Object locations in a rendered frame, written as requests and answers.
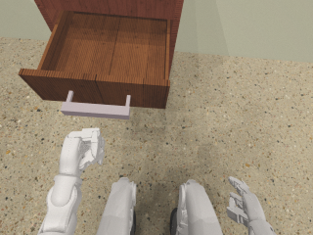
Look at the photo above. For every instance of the drawer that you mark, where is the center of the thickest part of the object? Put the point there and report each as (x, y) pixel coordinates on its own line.
(103, 58)

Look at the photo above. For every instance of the robot thigh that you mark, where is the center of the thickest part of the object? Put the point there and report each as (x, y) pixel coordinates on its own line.
(116, 216)
(202, 219)

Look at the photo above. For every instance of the left robot thigh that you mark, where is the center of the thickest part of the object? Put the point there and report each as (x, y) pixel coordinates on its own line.
(116, 216)

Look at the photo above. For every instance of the left robot hand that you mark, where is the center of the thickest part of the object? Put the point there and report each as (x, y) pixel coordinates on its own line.
(89, 143)

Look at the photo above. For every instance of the right robot thigh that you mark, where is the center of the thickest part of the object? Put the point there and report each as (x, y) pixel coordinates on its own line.
(202, 219)

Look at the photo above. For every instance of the right robot forearm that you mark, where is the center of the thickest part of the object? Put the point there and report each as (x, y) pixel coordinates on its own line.
(260, 227)

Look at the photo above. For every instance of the left robot forearm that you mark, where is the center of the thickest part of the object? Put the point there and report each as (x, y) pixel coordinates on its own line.
(62, 203)

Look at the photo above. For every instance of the cabinet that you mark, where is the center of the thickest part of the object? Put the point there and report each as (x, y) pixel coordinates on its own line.
(154, 9)

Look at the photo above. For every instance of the handle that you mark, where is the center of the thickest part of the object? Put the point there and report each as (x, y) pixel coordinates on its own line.
(76, 109)

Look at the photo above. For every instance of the right robot hand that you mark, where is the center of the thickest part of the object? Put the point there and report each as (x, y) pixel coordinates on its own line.
(248, 207)

